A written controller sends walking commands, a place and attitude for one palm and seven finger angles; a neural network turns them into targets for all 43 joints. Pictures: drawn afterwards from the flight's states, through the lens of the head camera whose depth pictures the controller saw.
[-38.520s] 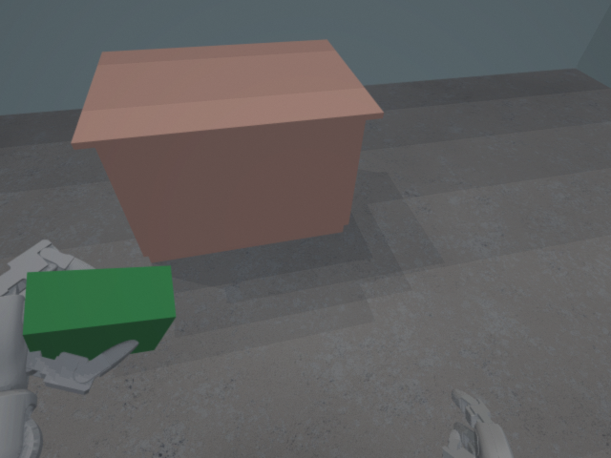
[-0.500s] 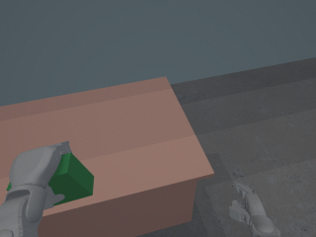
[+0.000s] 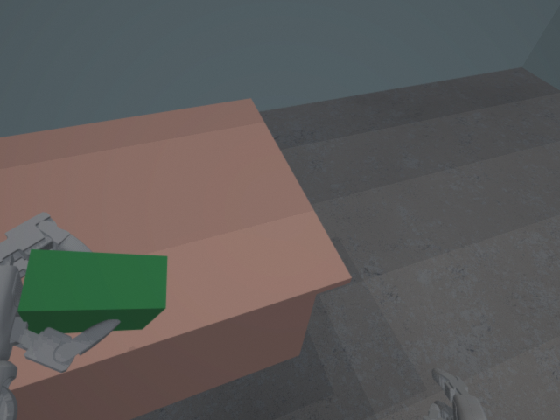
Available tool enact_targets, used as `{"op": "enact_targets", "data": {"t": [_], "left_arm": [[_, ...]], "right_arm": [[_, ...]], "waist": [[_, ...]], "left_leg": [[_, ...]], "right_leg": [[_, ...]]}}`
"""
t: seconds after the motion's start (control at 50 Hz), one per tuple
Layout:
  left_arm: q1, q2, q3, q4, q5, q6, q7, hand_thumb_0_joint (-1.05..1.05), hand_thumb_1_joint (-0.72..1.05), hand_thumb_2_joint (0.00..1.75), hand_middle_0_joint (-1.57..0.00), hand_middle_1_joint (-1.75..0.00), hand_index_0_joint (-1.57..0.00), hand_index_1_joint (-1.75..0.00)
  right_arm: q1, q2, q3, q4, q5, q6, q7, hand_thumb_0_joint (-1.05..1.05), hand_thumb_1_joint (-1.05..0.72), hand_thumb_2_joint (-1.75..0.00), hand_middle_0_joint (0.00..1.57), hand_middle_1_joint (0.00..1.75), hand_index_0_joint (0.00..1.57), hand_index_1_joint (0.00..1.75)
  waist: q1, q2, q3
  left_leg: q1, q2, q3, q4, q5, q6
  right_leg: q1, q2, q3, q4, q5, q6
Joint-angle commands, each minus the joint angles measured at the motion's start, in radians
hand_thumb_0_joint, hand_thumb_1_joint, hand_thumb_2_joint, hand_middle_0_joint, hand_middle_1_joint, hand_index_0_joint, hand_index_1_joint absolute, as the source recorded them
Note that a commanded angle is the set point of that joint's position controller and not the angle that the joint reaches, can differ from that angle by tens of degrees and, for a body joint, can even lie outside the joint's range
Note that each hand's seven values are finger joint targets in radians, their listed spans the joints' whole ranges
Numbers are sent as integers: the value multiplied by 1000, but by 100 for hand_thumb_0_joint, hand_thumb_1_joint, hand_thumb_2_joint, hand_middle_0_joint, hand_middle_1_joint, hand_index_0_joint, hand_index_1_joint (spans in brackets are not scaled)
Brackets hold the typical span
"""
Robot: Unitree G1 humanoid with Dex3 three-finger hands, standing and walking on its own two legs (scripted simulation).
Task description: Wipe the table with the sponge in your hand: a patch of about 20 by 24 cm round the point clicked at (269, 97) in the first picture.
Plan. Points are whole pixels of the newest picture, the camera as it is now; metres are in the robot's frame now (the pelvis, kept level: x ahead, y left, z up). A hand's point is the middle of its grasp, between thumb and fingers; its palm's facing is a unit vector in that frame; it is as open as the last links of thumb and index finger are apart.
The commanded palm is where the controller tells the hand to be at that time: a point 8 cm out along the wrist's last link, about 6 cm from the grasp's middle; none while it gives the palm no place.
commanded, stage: step back with the hand held close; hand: left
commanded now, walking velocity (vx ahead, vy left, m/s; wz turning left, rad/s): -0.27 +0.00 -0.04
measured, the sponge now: (116, 296) +0.22 +0.20 +0.13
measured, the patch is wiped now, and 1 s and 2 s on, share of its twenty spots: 1.00 1.00 1.00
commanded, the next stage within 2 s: stop stepping back and stand still in 1.18 s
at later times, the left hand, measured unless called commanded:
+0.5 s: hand (3, 355) +0.15 +0.26 +0.16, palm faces +0.37 -0.85 -0.37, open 9.6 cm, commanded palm +0.10 +0.30 +0.19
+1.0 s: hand out of the picture +0.09 +0.26 +0.16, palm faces +0.29 -0.87 -0.39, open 9.6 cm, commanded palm +0.04 +0.30 +0.19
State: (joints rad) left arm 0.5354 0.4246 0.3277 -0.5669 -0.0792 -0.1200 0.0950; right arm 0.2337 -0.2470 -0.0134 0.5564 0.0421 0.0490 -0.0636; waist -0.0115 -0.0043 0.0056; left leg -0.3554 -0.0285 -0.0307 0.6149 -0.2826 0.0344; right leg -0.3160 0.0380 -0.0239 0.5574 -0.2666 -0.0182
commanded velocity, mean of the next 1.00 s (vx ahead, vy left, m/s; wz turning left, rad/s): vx -0.35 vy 0.00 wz -0.04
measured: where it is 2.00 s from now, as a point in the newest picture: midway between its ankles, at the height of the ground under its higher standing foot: outside the picture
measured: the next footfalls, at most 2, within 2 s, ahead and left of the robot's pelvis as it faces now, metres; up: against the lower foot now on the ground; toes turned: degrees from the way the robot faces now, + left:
right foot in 0.66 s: -0.07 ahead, -0.12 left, +0.00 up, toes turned +3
right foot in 1.26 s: -0.21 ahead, -0.11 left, +0.00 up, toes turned -2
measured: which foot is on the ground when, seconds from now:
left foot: down 0.00-1.00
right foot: down 0.00-0.48, up 0.50-0.64, down 0.66-0.94, up 0.96-1.00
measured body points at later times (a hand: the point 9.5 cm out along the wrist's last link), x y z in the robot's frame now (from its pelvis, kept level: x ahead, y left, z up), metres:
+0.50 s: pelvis -0.05 +0.02 -0.01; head -0.05 +0.04 +0.44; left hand +0.12 +0.30 +0.18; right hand +0.13 -0.22 -0.07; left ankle +0.02 +0.10 -0.73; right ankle +0.01 -0.11 -0.73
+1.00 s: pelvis -0.13 +0.02 +0.00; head -0.11 +0.06 +0.44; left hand +0.07 +0.31 +0.18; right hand +0.03 -0.23 -0.07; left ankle -0.04 +0.10 -0.73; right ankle -0.13 -0.12 -0.71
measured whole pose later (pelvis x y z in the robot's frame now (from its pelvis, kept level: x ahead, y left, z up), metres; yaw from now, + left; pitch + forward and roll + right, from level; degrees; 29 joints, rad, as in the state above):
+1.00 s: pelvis -0.13 +0.02 +0.00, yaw -2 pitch +3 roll -3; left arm 0.52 0.44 0.38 -0.54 -0.07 -0.20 0.11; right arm 0.19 -0.20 -0.01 0.59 0.01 -0.03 -0.06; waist -0.02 -0.05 -0.03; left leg -0.48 0.01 0.02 0.61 -0.17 0.06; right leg -0.40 0.06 0.05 0.71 -0.41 0.01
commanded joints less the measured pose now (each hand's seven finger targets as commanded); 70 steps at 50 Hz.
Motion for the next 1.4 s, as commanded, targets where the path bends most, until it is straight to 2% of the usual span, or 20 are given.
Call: {"op": "enact_targets", "data": {"t": [0.0, 0.16, 0.24, 0.32, 0.46, 0.6, 0.68, 0.72, 0.82, 0.88, 0.92, 0.96, 1.02, 1.08, 1.16, 1.2, 1.24, 1.26, 1.32, 1.38], "left_arm": [[-18, 155, 141, -187, -10, -77, 35, 0, 10, 130, -120, -160, -120, -160], [-62, 156, 154, -208, 12, -91, 40, 0, 10, 130, -120, -160, -120, -160], [-88, 135, 130, -149, 10, -96, 41, 0, 10, 130, -120, -160, -120, -160], [-90, 138, 115, -183, 1, -113, 54, 0, 10, 130, -120, -160, -120, -160], [-140, 127, 142, -212, 37, -135, 63, 0, 10, 130, -120, -160, -120, -160], [-149, 64, 78, -207, 29, -138, 33, 0, 10, 130, -120, -160, -120, -160], [-159, 75, 68, -228, 33, -156, 26, 0, 10, 130, -120, -160, -120, -160], [-130, 109, 92, -231, 21, -150, 28, 0, 10, 130, -120, -160, -120, -160], [-48, 153, 148, -186, 6, -152, 40, 0, 10, 130, -120, -160, -120, -160], [-46, 147, 154, -149, 10, -144, 39, 0, 10, 130, -120, -160, -120, -160], [-21, 148, 152, -200, -5, -154, 33, 0, 10, 130, -120, -160, -120, -160], [-77, 145, 132, -264, 6, -151, 34, 0, 10, 130, -120, -160, -120, -160], [-100, 79, 76, -274, 10, -124, 48, 0, 10, 130, -120, -160, -120, -160], [-105, 78, 71, -269, 20, -103, 57, 0, 10, 130, -120, -160, -120, -160], [-68, 126, 123, -211, 20, -100, 57, 0, 10, 130, -120, -160, -120, -160], [-80, 110, 110, -199, 17, -112, 47, 0, 10, 130, -120, -160, -120, -160], [-137, 146, 92, -237, 20, -137, 47, 0, 10, 130, -120, -160, -120, -160], [-149, 154, 99, -248, 22, -131, 46, 0, 10, 130, -120, -160, -120, -160], [-183, 126, 98, -98, 20, -91, 29, 0, 10, 130, -120, -160, -120, -160], [-256, 143, 104, -82, 37, -102, 46, 0, 10, 130, -120, -160, -120, -160]], "right_arm": [[-130, -114, -36, -178, -6, -71, -5, 0, -90, -90, 20, 30, 20, 30], [-127, -133, -35, -159, -25, -122, -10, 0, -90, -90, 20, 30, 20, 30], [-106, -111, -33, -156, -20, -116, -8, 0, -90, -90, 20, 30, 20, 30], [-109, -94, -28, -140, -26, -116, -4, 0, -90, -90, 20, 30, 20, 30], [-153, -138, -30, -167, -30, -141, -17, 0, -90, -90, 20, 30, 20, 30], [-116, -91, -25, -105, -47, -187, 4, 0, -90, -90, 20, 30, 20, 30], [-119, -74, -32, -79, -34, -179, 10, 0, -90, -90, 20, 30, 20, 30], [-132, -75, -52, -109, -17, -155, 9, 0, -90, -90, 20, 30, 20, 30], [-148, -41, -35, -131, -26, -111, 2, 0, -90, -90, 20, 30, 20, 30], [-146, -65, -34, -135, -29, -104, -8, 0, -90, -90, 20, 30, 20, 30], [-148, -79, -32, -149, -27, -122, -3, 0, -90, -90, 20, 30, 20, 30], [-140, -92, -40, -127, -58, -165, 5, 0, -90, -90, 20, 30, 20, 30], [-85, -90, -54, -90, -44, -204, 20, 0, -90, -90, 20, 30, 20, 30], [-109, -86, -42, -87, -46, -214, 12, 0, -90, -90, 20, 30, 20, 30], [-104, -85, -44, -71, -56, -206, 6, 0, -90, -90, 20, 30, 20, 30], [-97, -65, -45, -64, -58, -186, 13, 0, -90, -90, 20, 30, 20, 30], [-105, -43, -44, -56, -39, -174, 11, 0, -90, -90, 20, 30, 20, 30], [-125, -64, -46, -82, -32, -195, 5, 0, -90, -90, 20, 30, 20, 30], [-132, -41, -17, -99, -20, -149, 8, 0, -90, -90, 20, 30, 20, 30], [-143, -72, -23, -105, -15, -147, -6, 0, -90, -90, 20, 30, 20, 30]], "waist": [[23, 95, -196], [23, 137, -130], [8, -73, -105], [-8, -53, -138], [7, 285, -74], [23, 187, -168], [31, 75, -285], [13, -65, -293], [-1, -87, -145], [2, -33, -160], [18, 194, -240], [20, 311, -240], [27, 192, -247], [23, 231, -191], [29, 286, -202], [31, 209, -226], [18, -172, -179], [35, -321, -156], [-45, -151, -69], [-11, -49, -19]], "left_leg": [[7, 176, -183, -113, 247, 34], [-229, 211, -243, -240, -115, 72], [-221, 112, -140, -45, -280, 33], [-68, 92, -107, 39, -114, 4], [-386, 279, -331, -389, -504, 96], [36, 271, -230, -235, 143, 70], [173, 191, -93, -24, 439, 8], [139, 135, -10, 83, 329, -27], [-26, 80, -18, 164, 12, -52], [10, 137, -60, -46, 297, -20], [107, 268, -232, -232, 415, 40], [41, 373, -358, -357, 213, 97], [163, 316, -209, -298, 267, 75], [15, 289, -208, -407, -131, 55], [-46, 235, -140, -448, -247, -12], [-12, 186, -62, -265, -199, -58], [78, -8, 78, 424, -198, -107], [-21, -70, 18, 756, -293, -104], [-127, 84, -80, 775, -153, -59], [-38, 121, -50, 400, -209, -16]], "right_leg": [[54, -118, 82, 2, 147, -4], [130, -49, 65, 90, -12, 16], [13, -180, 222, -105, -38, -39], [-82, -263, 268, -156, 62, -83], [126, 3, 37, 207, -71, 31], [-23, 7, 63, 18, -114, 25], [36, -69, 120, -151, 319, -8], [20, -177, 194, -134, 515, -46], [-54, -300, 251, -158, 503, -105], [-27, -188, 156, -54, 489, -37], [-74, -11, 49, 127, -10, 23], [-101, 28, 111, 412, -316, 28], [-150, 5, 94, 346, -230, 32], [-49, 22, 54, 278, -205, 26], [98, 69, -14, 43, -201, -4], [138, 5, 2, -187, -87, -48], [-155, -314, 258, -413, 114, -170], [-291, -418, 365, -434, 169, -249], [-214, -349, 159, -247, 261, -166], [-194, -336, 167, -176, 163, -133]]}}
